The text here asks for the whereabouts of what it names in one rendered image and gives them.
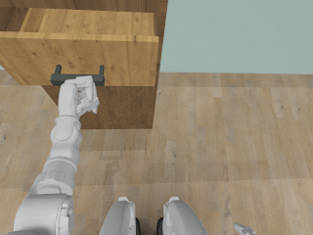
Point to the right robot hand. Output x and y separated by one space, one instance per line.
243 230

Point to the robot shin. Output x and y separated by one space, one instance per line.
165 230
131 231

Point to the left robot upper arm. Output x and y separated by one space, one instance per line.
45 214

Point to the robot right shin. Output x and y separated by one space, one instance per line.
165 230

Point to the left robot hand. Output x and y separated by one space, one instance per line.
70 97

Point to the drawer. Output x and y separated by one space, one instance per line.
81 41

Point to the cabinet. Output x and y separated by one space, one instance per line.
120 107

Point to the robot left shin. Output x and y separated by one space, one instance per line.
131 231

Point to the robot left forearm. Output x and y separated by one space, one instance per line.
57 176

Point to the handle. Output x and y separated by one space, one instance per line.
58 78

